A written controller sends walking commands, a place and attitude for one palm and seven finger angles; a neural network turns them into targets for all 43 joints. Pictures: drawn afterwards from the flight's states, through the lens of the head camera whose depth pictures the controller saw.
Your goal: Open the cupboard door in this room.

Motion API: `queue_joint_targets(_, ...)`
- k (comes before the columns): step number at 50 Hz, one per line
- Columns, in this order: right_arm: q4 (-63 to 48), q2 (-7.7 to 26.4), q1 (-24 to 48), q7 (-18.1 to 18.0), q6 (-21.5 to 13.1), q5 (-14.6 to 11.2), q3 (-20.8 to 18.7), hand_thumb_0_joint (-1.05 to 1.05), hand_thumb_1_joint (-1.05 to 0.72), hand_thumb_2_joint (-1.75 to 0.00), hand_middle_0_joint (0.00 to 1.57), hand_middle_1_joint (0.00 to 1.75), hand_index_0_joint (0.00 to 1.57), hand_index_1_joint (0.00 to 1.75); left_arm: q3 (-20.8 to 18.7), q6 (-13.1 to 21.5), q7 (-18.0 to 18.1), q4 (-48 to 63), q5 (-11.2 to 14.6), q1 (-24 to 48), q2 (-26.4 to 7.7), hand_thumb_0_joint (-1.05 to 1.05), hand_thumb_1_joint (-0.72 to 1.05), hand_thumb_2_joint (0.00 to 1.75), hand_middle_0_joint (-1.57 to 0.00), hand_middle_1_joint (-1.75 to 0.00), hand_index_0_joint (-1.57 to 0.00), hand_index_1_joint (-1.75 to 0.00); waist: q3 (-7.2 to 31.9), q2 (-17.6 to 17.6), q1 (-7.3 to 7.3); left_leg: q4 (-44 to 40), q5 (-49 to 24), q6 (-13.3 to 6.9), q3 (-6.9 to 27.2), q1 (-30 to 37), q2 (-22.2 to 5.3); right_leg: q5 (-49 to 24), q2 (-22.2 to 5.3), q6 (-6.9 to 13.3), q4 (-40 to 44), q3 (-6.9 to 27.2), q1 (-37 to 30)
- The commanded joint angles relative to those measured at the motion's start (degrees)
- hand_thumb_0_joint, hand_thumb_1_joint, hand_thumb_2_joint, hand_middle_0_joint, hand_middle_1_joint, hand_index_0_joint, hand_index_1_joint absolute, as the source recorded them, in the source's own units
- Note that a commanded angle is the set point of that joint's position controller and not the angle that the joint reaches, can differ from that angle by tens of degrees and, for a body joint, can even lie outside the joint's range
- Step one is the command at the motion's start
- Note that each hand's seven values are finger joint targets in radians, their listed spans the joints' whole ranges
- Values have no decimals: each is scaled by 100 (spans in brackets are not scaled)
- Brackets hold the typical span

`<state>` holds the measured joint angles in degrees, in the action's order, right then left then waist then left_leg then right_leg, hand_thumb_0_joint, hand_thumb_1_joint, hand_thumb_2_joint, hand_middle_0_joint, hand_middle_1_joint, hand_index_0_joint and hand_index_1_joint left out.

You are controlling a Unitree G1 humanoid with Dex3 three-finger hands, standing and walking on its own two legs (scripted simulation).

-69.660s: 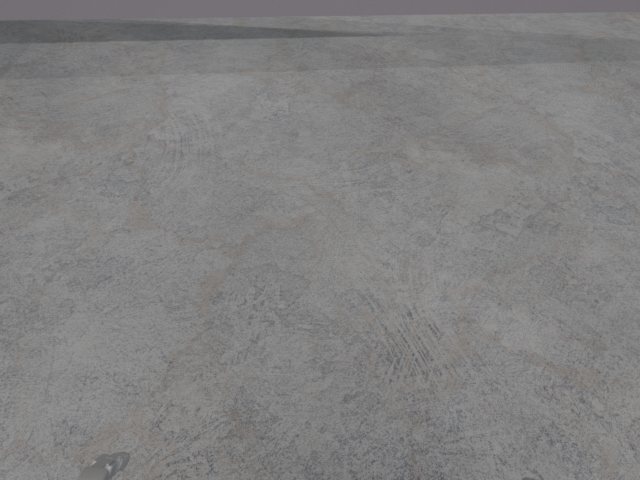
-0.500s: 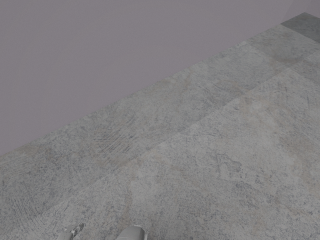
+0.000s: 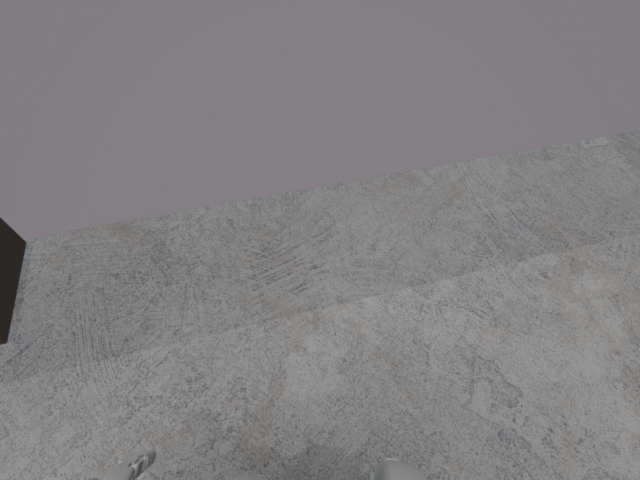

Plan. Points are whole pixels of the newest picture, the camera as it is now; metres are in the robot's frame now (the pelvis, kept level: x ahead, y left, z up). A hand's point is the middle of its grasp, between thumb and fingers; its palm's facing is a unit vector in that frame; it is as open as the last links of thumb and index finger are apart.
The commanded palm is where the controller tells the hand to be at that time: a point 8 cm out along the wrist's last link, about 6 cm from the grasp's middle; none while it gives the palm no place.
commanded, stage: turn to face it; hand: left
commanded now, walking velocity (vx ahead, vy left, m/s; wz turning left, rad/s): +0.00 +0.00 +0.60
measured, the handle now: out of the picture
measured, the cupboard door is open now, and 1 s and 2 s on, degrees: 47 47 47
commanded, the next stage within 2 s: take the last steps up to it in 1.74 s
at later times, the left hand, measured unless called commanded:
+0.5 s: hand out of the picture +0.00 +0.19 -0.19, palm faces +0.35 -0.91 -0.20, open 7.4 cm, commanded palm none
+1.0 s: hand out of the picture +0.05 +0.18 -0.15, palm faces +0.55 -0.79 -0.28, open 7.4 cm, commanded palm none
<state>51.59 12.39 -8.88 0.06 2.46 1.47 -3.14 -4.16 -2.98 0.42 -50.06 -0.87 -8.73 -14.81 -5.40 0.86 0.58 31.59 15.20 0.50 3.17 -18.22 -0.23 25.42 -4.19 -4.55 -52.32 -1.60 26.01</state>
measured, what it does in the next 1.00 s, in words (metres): steps on the spot, turning left: right foot, then left foot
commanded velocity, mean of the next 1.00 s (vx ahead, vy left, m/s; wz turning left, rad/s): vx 0.00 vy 0.00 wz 0.60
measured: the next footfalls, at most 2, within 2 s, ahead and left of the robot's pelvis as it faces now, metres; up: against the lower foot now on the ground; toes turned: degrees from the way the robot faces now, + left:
right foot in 0.08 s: +0.06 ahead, -0.15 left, +0.00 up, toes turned +0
left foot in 0.44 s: +0.04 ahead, +0.10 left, +0.00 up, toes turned +23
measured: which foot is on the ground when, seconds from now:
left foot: down 0.00-0.08, up 0.10-0.42, down 0.44-0.88, up 0.90-1.00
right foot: up 0.00-0.06, down 0.08-0.44, up 0.46-0.86, down 0.88-1.00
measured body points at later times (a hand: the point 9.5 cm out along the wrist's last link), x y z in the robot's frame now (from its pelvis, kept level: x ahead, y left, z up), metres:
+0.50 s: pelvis +0.02 -0.01 -0.01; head +0.07 +0.04 +0.43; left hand -0.02 +0.24 -0.18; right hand +0.23 -0.22 -0.13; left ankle +0.01 +0.08 -0.74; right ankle +0.02 -0.16 -0.71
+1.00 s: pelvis +0.07 -0.05 +0.00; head +0.12 -0.04 +0.45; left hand +0.02 +0.22 -0.12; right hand +0.27 -0.24 -0.15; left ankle -0.03 +0.05 -0.66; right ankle +0.12 -0.16 -0.73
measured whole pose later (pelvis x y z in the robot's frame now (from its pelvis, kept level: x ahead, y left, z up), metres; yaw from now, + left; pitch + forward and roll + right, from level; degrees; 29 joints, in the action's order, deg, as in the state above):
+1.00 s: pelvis +0.07 -0.05 +0.00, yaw +36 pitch +1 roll +1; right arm 54.2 15.0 -10.5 0.9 4.7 0.9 -5.5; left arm -1.9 -0.4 1.5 -48.8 -1.1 -9.2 -10.8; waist -5.2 -2.1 2.4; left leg 63.9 26.4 2.9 2.2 -29.4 1.2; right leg 18.6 -3.8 0.0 -31.1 -6.0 13.6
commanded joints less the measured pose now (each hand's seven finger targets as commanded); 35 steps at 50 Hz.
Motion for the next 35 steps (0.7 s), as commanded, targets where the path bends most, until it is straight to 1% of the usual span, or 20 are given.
queue_joint_targets(1, -449, 1305, 179, -72, -76, 4, -365, 0, -90, -90, 20, 30, 20, 30, -83, 187, -10, 370, 27, -391, -301, 0, 90, 90, -20, -30, -20, -30, 819, -1116, -117, -720, -1377, -778, 1282, 42, -991, -566, 361, 60, 1430, -224, -1045)
queue_joint_targets(2, -488, 1251, 284, -60, -68, -28, -370, 0, -90, -90, 20, 30, 20, 30, -112, 232, 2, 324, 19, -634, -394, 0, 90, 90, -20, -30, -20, -30, 850, -953, -263, -461, -1184, -620, 1206, -254, -818, -1060, 350, 73, 2138, -236, -1575)
queue_joint_targets(3, -539, 1000, 290, -38, -67, -78, -349, 0, -90, -90, 20, 30, 20, 30, -178, 303, 44, 290, -17, -881, -680, 0, 90, 90, -20, -30, -20, -30, 964, -207, -397, 165, -373, -327, 934, -920, -432, -1201, -243, 191, 3063, 335, -2394)
queue_joint_targets(4, -662, 553, 185, -5, -74, -110, -276, 0, -90, -90, 20, 30, 20, 30, -297, 354, 107, 296, -107, -997, -1294, 0, 90, 90, -20, -30, -20, -30, 981, 1700, -460, 1744, 1508, 161, -141, -1870, 458, -1439, -1961, 800, 3707, 2174, -2819)
queue_joint_targets(5, -682, 796, 316, 24, -57, -69, -314, 0, -90, -90, 20, 30, 20, 30, -247, 347, 129, 326, -64, -941, -1360, 0, 90, 90, -20, -30, -20, -30, 896, 1717, -477, 3181, 2162, 127, 9, -1703, 210, -1935, -2547, 1293, 3756, 2436, -2045)
queue_joint_targets(6, -661, 738, 211, 69, -41, -48, -304, 0, -90, -90, 20, 30, 20, 30, -178, 341, 123, 415, -53, -599, -1123, 0, 90, 90, -20, -30, -20, -30, 671, 1159, -247, 3741, 1730, 89, 158, -1648, 39, -1842, -2221, 1361, 3648, 1807, -1655)
queue_joint_targets(8, -403, 677, 193, 102, 49, -34, -313, 0, -90, -90, 20, 30, 20, 30, -77, 333, 151, 496, -29, -170, -710, 0, 90, 90, -20, -30, -20, -30, 531, 1260, -1, 4108, 1130, 230, -40, -1668, -148, -2736, -1577, 1090, 3359, 893, -1640)
queue_joint_targets(10, -401, 527, 217, 144, 77, -58, -242, 0, -90, -90, 20, 30, 20, 30, -33, 374, 146, 485, -27, -282, -584, 0, 90, 90, -20, -30, -20, -30, 576, 1224, -7, 3646, 943, 327, -289, -1581, -134, -3838, -1364, 995, 3168, 181, -1910)
queue_joint_targets(13, -413, 383, 482, 173, 75, -90, -166, 0, -90, -90, 20, 30, 20, 30, -90, 389, 159, 382, -49, -615, -719, 0, 90, 90, -20, -30, -20, -30, 693, 911, -174, 2552, 941, 356, -596, -1342, -126, -4476, -1432, 984, 2963, -184, -2428)
queue_joint_targets(17, -498, 316, 631, 188, -1, -104, -102, 0, -90, -90, 20, 30, 20, 30, -163, 367, 146, 266, -94, -805, -880, 0, 90, 90, -20, -30, -20, -30, 855, 1111, -329, 1211, 1028, 247, -880, -838, -56, -4753, -1615, 1027, 2587, -313, -2692)
queue_joint_targets(18, -507, 350, 584, 181, -26, -102, -98, 0, -90, -90, 20, 30, 20, 30, -195, 358, 136, 265, -91, -809, -928, 0, 90, 90, -20, -30, -20, -30, 872, 1082, -318, 855, 948, 208, -952, -645, -11, -4824, -1647, 999, 2439, -356, -2665)
queue_joint_targets(20, -419, 526, 145, 157, -69, -73, -140, 0, -90, -90, 20, 30, 20, 30, -227, 344, 101, 264, -27, -661, -951, 0, 90, 90, -20, -30, -20, -30, 1002, 875, -39, -151, 61, 108, -988, 280, 70, -4354, -1556, 712, 1837, -667, -2157)
queue_joint_targets(21, -313, 808, -264, 147, -102, -51, -220, 0, -90, -90, 20, 30, 20, 30, -202, 320, 73, 314, 24, -573, -871, 0, 90, 90, -20, -30, -20, -30, 1188, 295, 219, -668, -858, -26, -665, 1282, -149, -3591, -1419, 451, 1082, -848, -1395)
queue_joint_targets(22, -264, 1483, -694, 107, -153, -5, -400, 0, -90, -90, 20, 30, 20, 30, -116, 291, 25, 512, 58, -457, -458, 0, 90, 90, -20, -30, -20, -30, 1444, -1524, 465, -926, -2515, -701, 1474, 2295, -1738, -242, -576, 12, -306, -1015, 265)
queue_joint_targets(23, -157, 1799, -1066, 24, -98, -33, -478, 0, -90, -90, 20, 30, 20, 30, -27, 224, 50, 720, 30, 6, -319, 0, 90, 90, -20, -30, -20, -30, 1416, -1763, 643, -972, -3916, -1412, 2258, 2164, -2427, 1352, -244, -48, -1187, -386, 924)
queue_joint_targets(24, -164, 1762, -988, -3, -83, -21, -441, 0, -90, -90, 20, 30, 20, 30, -47, 177, 65, 797, 5, 116, -471, 0, 90, 90, -20, -30, -20, -30, 1274, -1137, 558, -983, -3030, -1560, 1931, 1841, -2469, 1108, -388, 31, -1522, 22, 957)
queue_joint_targets(26, -334, 1396, -313, -89, -125, -4, -357, 0, -90, -90, 20, 30, 20, 30, -119, 128, 58, 538, -30, 200, -436, 0, 90, 90, -20, -30, -20, -30, 798, -1337, 303, -1281, -1451, -1183, 1648, 922, -1733, 300, -357, 26, -1628, 198, 929)
queue_joint_targets(28, -376, 1187, -43, -117, -166, -17, -275, 0, -90, -90, 20, 30, 20, 30, -114, 112, -15, 369, -51, -33, -450, 0, 90, 90, -20, -30, -20, -30, 677, -1104, 101, -1281, -1544, -910, 1159, 783, -1355, -273, -278, -21, -1567, 215, 834)
queue_joint_targets(30, -343, 1170, -152, -131, -201, -31, -258, 0, -90, -90, 20, 30, 20, 30, -101, 122, -22, 302, -32, -139, -387, 0, 90, 90, -20, -30, -20, -30, 866, -850, 48, -1157, -2088, -912, 1059, 1059, -1255, -384, -183, -54, -1283, 172, 749)
queue_joint_targets(35, -274, 1225, -270, -93, -160, 4, -317, 0, -90, -90, 20, 30, 20, 30, -61, 125, -10, 446, -8, 146, -324, 0, 90, 90, -20, -30, -20, -30, 806, -832, 122, -1153, -1564, -983, 1320, 803, -1181, -205, 33, -51, -83, 81, 256)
